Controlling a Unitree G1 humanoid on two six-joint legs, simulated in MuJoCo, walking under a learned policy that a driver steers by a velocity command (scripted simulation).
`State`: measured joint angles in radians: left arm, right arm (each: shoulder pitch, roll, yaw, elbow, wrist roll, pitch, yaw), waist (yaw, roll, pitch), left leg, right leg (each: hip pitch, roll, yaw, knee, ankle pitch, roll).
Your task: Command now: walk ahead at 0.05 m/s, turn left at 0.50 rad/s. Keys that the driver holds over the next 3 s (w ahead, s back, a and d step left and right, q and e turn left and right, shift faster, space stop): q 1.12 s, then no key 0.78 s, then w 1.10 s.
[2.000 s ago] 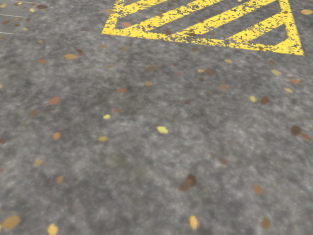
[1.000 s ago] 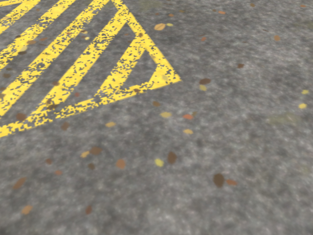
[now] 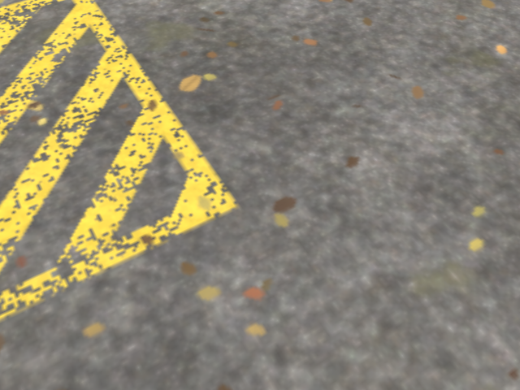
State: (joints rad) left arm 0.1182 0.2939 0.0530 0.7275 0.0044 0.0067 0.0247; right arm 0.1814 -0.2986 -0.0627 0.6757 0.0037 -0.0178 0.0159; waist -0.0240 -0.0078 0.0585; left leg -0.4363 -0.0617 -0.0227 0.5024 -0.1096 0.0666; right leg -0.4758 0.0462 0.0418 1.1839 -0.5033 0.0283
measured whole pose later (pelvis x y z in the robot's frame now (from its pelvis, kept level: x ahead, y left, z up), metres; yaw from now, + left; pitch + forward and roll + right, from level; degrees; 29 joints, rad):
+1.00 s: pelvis +0.03 -0.02 +0.01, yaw +36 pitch +2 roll -2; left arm 0.11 0.31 0.08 0.72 0.00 0.01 0.03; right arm 0.18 -0.31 -0.07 0.60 0.01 0.04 -0.03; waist -0.01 -0.02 0.05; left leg -0.30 -0.06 -0.13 0.47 -0.20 0.04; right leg -0.49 0.01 0.07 0.87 -0.36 0.09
